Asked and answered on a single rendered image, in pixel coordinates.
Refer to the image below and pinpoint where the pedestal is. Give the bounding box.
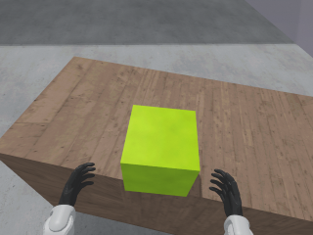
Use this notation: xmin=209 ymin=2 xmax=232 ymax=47
xmin=0 ymin=56 xmax=313 ymax=235

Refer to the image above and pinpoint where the left robot forearm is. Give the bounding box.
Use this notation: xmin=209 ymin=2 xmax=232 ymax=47
xmin=43 ymin=205 xmax=76 ymax=235

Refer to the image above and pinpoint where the right robot forearm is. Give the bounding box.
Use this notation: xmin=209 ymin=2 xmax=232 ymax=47
xmin=224 ymin=214 xmax=253 ymax=235

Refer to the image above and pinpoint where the robot left hand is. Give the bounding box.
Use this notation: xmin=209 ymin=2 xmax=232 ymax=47
xmin=58 ymin=163 xmax=95 ymax=207

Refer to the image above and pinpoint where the carton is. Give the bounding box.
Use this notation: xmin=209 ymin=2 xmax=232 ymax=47
xmin=120 ymin=105 xmax=201 ymax=197

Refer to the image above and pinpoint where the robot right hand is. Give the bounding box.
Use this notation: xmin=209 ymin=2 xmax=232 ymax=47
xmin=209 ymin=168 xmax=244 ymax=217

